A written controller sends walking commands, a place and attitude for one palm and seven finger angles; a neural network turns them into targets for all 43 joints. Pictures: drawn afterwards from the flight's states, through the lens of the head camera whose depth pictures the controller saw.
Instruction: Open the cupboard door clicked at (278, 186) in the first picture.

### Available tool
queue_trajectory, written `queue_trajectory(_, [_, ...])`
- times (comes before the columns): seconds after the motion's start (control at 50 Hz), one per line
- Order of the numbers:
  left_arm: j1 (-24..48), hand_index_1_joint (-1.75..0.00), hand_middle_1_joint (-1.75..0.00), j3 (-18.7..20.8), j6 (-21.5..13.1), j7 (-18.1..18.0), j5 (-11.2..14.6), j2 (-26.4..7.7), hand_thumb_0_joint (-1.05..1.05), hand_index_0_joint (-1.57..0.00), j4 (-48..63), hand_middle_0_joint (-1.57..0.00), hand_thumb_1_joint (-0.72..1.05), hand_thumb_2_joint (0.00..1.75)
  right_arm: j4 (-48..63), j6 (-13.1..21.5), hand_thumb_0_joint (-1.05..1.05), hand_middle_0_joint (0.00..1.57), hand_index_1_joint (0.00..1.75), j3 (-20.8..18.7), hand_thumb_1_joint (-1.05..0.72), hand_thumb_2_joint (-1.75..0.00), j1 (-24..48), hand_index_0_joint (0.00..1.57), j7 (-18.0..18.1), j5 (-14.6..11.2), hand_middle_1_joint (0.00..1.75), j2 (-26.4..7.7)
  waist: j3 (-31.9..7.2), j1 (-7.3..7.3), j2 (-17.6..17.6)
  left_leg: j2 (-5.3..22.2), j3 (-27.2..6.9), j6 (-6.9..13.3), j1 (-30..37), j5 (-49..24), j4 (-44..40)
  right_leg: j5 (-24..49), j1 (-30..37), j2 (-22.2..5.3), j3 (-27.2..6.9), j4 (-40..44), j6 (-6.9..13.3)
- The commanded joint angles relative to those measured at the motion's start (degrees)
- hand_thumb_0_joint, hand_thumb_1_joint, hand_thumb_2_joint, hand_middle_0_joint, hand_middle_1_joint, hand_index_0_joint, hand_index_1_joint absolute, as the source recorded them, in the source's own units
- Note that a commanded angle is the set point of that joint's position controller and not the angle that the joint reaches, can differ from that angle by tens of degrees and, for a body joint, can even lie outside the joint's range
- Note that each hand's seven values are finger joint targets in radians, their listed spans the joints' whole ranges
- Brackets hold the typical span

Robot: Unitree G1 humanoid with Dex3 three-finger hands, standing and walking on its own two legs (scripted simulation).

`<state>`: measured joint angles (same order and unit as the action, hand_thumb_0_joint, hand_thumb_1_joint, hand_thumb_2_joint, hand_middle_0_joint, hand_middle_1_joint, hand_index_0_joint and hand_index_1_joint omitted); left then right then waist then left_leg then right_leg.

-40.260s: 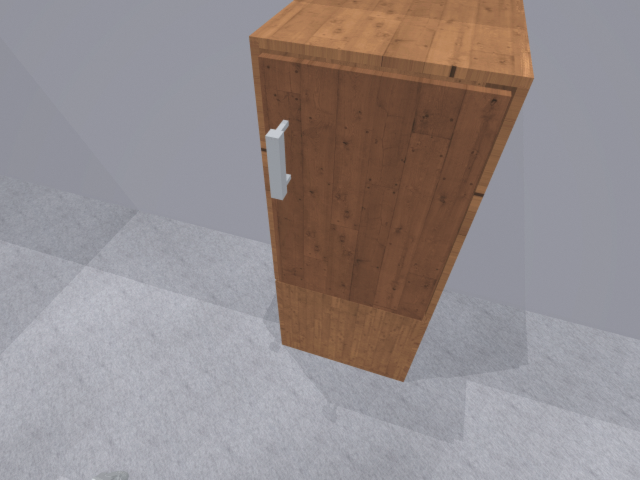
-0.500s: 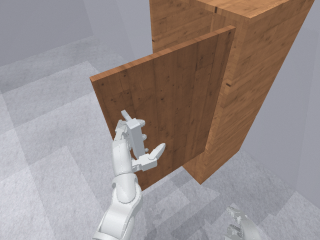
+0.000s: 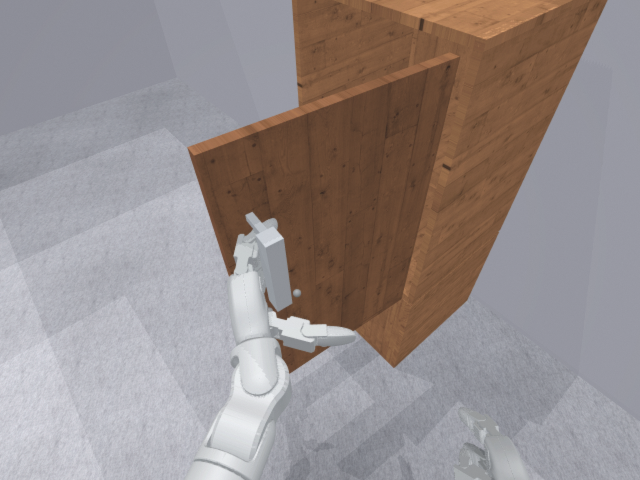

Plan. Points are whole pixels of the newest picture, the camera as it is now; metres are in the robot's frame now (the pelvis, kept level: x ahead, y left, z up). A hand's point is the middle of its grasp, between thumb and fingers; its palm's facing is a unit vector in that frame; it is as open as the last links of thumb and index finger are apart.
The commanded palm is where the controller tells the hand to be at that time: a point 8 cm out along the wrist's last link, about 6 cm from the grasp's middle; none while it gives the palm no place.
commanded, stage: slide the hand sideways off the handle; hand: left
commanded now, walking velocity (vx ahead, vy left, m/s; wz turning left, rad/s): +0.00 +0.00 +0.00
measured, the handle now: (267, 262) +0.37 +0.10 +0.08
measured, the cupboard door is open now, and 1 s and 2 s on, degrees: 85 87 87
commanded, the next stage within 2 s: draw the hand back to the body in 1.26 s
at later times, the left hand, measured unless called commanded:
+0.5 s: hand (281, 323) +0.28 +0.07 +0.08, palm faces -0.18 -0.98 +0.00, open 16.3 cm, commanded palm +0.25 +0.13 +0.08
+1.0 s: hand (234, 355) +0.24 +0.11 +0.08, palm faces -0.11 -0.99 -0.04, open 16.4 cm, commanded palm +0.22 +0.18 +0.08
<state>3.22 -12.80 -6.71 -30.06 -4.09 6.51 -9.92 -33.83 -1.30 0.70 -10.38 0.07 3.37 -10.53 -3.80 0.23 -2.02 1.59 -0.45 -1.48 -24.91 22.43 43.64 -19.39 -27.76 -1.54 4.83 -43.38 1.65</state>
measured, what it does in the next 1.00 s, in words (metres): stands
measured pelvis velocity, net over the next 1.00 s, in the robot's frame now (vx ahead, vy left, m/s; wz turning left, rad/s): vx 0.02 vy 0.01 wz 0.00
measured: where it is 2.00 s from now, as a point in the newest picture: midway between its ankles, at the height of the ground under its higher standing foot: outside the picture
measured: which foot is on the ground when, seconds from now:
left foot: down 0.00-1.00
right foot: down 0.00-1.00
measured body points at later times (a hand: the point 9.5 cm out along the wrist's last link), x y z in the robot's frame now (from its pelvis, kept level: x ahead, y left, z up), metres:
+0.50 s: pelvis +0.00 +0.02 +0.00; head +0.01 +0.01 +0.45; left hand +0.28 +0.12 +0.09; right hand +0.16 -0.20 -0.09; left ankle +0.00 +0.14 -0.71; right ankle +0.03 -0.10 -0.71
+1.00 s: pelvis +0.02 +0.01 -0.01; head +0.04 -0.01 +0.44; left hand +0.24 +0.17 +0.08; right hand +0.20 -0.21 -0.08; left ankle +0.00 +0.14 -0.71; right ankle +0.03 -0.10 -0.71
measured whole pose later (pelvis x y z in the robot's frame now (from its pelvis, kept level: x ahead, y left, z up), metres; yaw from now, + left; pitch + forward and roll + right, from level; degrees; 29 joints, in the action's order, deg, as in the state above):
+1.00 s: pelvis +0.02 +0.01 -0.01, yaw +0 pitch +5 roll +0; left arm -20.7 -4.4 -9.0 6.4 7.2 -8.4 12.8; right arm -27.2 7.5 2.7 -14.0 1.1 -0.4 -12.6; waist -3.8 1.0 -2.2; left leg 1.3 -0.4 -1.0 -27.6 26.3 48.4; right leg -23.1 -30.5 -2.0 4.5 -48.1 0.9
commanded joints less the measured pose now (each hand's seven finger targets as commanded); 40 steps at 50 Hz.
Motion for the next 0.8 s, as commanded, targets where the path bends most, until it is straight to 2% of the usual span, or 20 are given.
queue_trajectory(0.0, [18.96,-0.3,-0.3,-0.26,-3.66,-1.97,-1.14,4.15,0.0,-0.15,11.31,-0.15,-0.5,0.3,8.39,2.7,0.0,0.2,0.3,-1.41,-0.9,-0.9,6.6,0.2,0.52,-0.17,0.3,-4.51,-10.17,-0.59,6.37,-2.52,0.67,1.96,0.97,-6.01,-5.76,1.82,5.81,0.54,-2.42,8.96,0.07])
queue_trajectory(0.02, [18.45,-0.3,-0.3,0.08,-3.48,-2.06,-1.22,3.79,0.0,-0.15,10.23,-0.15,-0.5,0.3,8.21,2.49,0.0,0.2,0.3,-1.47,-0.9,-0.9,6.65,0.2,0.51,-0.23,0.3,-4.5,-9.52,-0.52,7.43,-2.41,0.48,1.91,0.82,-5.76,-5.89,1.3,5.79,0.6,-2.31,9.32,0.05])
queue_trajectory(0.04, [19.73,-0.3,-0.3,-0.55,-3.43,-2.18,-1.29,4.48,0.0,-0.15,10.19,-0.15,-0.5,0.3,8.1,2.36,0.0,0.2,0.3,-1.35,-0.9,-0.9,6.94,0.2,0.53,-0.31,0.3,-4.46,-9.74,-0.82,6.54,-2.39,0.46,1.87,0.96,-5.61,-6.01,1.27,5.37,0.56,-2.19,8.88,0.09])
queue_trajectory(0.06, [19.1,-0.3,-0.3,-11.73,-5.66,9.77,-7.02,-0.12,0.0,-0.15,8.9,-0.15,-0.5,0.3,6.17,2.43,0.0,0.2,0.3,-1.23,-0.9,-0.9,2.47,0.2,0.35,-0.33,0.3,-6.39,-6.63,-5.03,9.8,-2.13,0.36,2.84,2.72,-6.88,-5.57,7.01,2.74,0.61,-3.07,7.18,0.28])
queue_trajectory(0.08, [22.02,-0.3,-0.3,-7.81,-8.26,16.13,-4.92,-3.86,0.0,-0.15,12.49,-0.15,-0.5,0.3,8.3,2.83,0.0,0.2,0.3,-1.69,-0.9,-0.9,1.81,0.2,0.77,-0.95,0.3,-6.34,-10.81,-3.61,7.36,-2.38,0.34,3.14,2.38,-8.3,-5.03,10.09,4.44,0.34,-2.99,5.73,0.47])
queue_trajectory(0.1, [22.23,-0.3,-0.3,-7.86,-9.68,21.16,-3.74,-5.18,0.0,-0.15,14.55,-0.15,-0.5,0.3,9.31,3.29,0.0,0.2,0.3,-1.53,-0.9,-0.9,2.13,0.2,1.21,-1.26,0.3,-6.37,-13.66,-2.61,4.76,-2.61,0.49,3.22,3.27,-8.89,-4.72,11.48,6.02,0.27,-3.42,4.85,0.56])
queue_trajectory(0.14, [22.92,-0.3,-0.3,-8.43,-10.08,30.06,0.43,-5.67,0.0,-0.15,13.34,-0.15,-0.5,0.3,10.17,4.33,0.0,0.2,0.3,-0.82,-0.9,-0.9,1.94,0.2,1.72,-2.56,0.3,-6.5,-12.87,-3.47,1.93,-2.75,-0.02,3.07,3.77,-7.7,-4.77,10.52,5.01,0.44,-3.06,4.46,0.69])
queue_trajectory(0.16, [23.07,-0.3,-0.3,-7.33,-9.21,33.26,3.44,-6.0,0.0,-0.15,12.18,-0.15,-0.5,0.3,10.53,4.82,0.0,0.2,0.3,-0.43,-0.9,-0.9,2.23,0.2,2.02,-3.35,0.3,-6.53,-11.6,-3.69,1.84,-2.69,-0.47,2.93,3.43,-6.11,-5.25,8.68,4.56,0.68,-2.79,5.05,0.7])
queue_trajectory(0.18, [23.49,-0.3,-0.3,-6.19,-8.01,34.8,6.82,-4.67,0.0,-0.15,11.85,-0.15,-0.5,0.3,11.22,5.54,0.0,0.2,0.3,-0.03,-0.9,-0.9,2.92,0.2,2.3,-3.96,0.3,-6.44,-10.42,-3.55,2.64,-2.77,-0.94,2.75,2.6,-3.79,-5.92,5.68,4.11,0.92,-2.19,5.7,0.46])
queue_trajectory(0.2, [22.77,-0.3,-0.3,-4.21,-6.84,35.1,9.39,-4.39,0.0,-0.15,11.09,-0.15,-0.5,0.3,11.34,6.35,0.0,0.2,0.3,0.14,-0.9,-0.9,3.25,0.2,2.5,-4.36,0.3,-6.57,-9.78,-3.12,4.16,-2.74,-1.41,2.49,2.09,-2.67,-6.41,3.64,4.09,1.12,-1.72,6.18,0.34])
queue_trajectory(0.22, [20.27,-0.3,-0.3,-2.58,-5.88,34.85,11.09,-4.3,0.0,-0.15,10.95,-0.15,-0.5,0.3,11.63,7.08,0.0,0.2,0.3,0.28,-0.9,-0.9,3.81,0.2,2.38,-4.63,0.3,-6.6,-9.21,-2.03,4.07,-2.72,-1.49,2.18,1.84,-2.58,-7.07,2.64,4.58,1.18,-1.43,6.45,0.44])
queue_trajectory(0.26, [16.51,-0.3,-0.3,0.64,-4.98,33.08,12.59,-5.18,0.0,-0.15,11.88,-0.15,-0.5,0.3,11.8,8.07,0.0,0.2,0.3,0.13,-0.9,-0.9,3.46,0.2,1.99,-4.57,0.3,-6.93,-10.02,-0.84,7.17,-2.59,-1.75,1.88,1.41,-3.23,-7.75,2.49,5.44,1.17,-0.74,6.27,0.11])
queue_trajectory(0.28, [14.84,-0.3,-0.3,1.08,-4.99,32.1,12.15,-5.33,0.0,-0.15,13.56,-0.15,-0.5,0.3,12.09,8.46,0.0,0.2,0.3,0.05,-0.9,-0.9,3.44,0.2,1.59,-4.46,0.3,-6.88,-10.78,-0.08,5.77,-2.58,-1.51,1.71,1.71,-4.55,-7.87,3.65,6.04,1.11,-0.7,5.69,0.21])
queue_trajectory(0.32, [11.44,-0.3,-0.3,2.09,-5.52,29.94,10.55,-7.07,0.0,-0.15,15.45,-0.15,-0.5,0.3,12.37,8.87,0.0,0.2,0.3,-0.12,-0.9,-0.9,2.75,0.2,0.77,-4.16,0.3,-6.9,-10.6,0.68,5.8,-2.33,-1.26,1.66,1.52,-5.69,-7.99,4.32,6.3,1.09,-0.77,5.24,0.29])
queue_trajectory(0.36, [8.73,-0.3,-0.3,2.09,-6.35,28.73,8.45,-7.98,0.0,-0.15,18.27,-0.15,-0.5,0.3,13.08,8.95,0.0,0.2,0.3,-0.42,-0.9,-0.9,2.3,0.2,0.13,-3.94,0.3,-6.74,-10.28,0.83,5.86,-1.98,-0.65,1.77,1.37,-6.65,-7.77,5.59,6.28,1.0,-1.11,4.87,0.21])
queue_trajectory(0.42, [4.82,-0.3,-0.3,4.49,-6.73,28.36,7.03,-11.61,0.0,-0.15,20.06,-0.15,-0.5,0.3,13.34,8.51,0.0,0.2,0.3,-0.6,-0.9,-0.9,2.26,0.2,-0.02,-3.74,0.3,-7.04,-9.7,1.28,5.98,-1.9,0.03,1.95,0.37,-6.19,-7.62,5.16,7.1,1.02,-1.93,5.27,0.31])
queue_trajectory(0.46, [4.06,-0.3,-0.3,3.24,-6.56,28.72,6.9,-10.45,0.0,-0.15,22.2,-0.15,-0.5,0.3,13.93,8.43,0.0,0.2,0.3,-0.32,-0.9,-0.9,2.64,0.2,-0.01,-3.84,0.3,-6.63,-8.51,0.8,3.97,-1.92,0.27,1.88,0.47,-5.39,-7.73,4.65,6.23,1.06,-1.83,5.13,0.28])
queue_trajectory(0.5, [0.76,-0.3,-0.3,4.1,-6.42,28.96,7.13,-11.32,0.0,-0.15,24.7,-0.15,-0.5,0.3,14.39,8.66,0.0,0.2,0.3,-0.45,-0.9,-0.9,2.57,0.2,0.08,-3.95,0.3,-6.61,-9.09,1.23,2.06,-1.84,0.31,1.65,0.75,-6.16,-7.43,5.45,6.49,1.22,-1.7,4.56,0.48])
queue_trajectory(0.6, [-3.78,-0.3,-0.3,4.44,-6.11,30.18,8.25,-11.91,0.0,-0.15,29.01,-0.15,-0.5,0.3,14.65,9.51,0.0,0.2,0.3,-0.52,-0.9,-0.9,1.98,0.2,0.62,-3.94,0.3,-6.85,-8.95,0.13,3.97,-1.97,0.33,1.91,0.32,-6.74,-6.13,6.92,6.17,1.36,-1.71,4.5,-0.03])
queue_trajectory(0.78, [-11.88,-0.3,-0.3,5.49,-6.2,34.05,9.71,-13.64,0.0,-0.15,34.01,-0.15,-0.5,0.3,15.26,11.68,0.0,0.2,0.3,-0.59,-0.9,-0.9,0.59,0.2,1.22,-4.05,0.3,-7.28,-8.73,-0.47,3.04,-2.37,-0.08,1.93,-0.7,-9.45,-3.68,10.97,5.16,1.23,-1.6,2.54,-0.34])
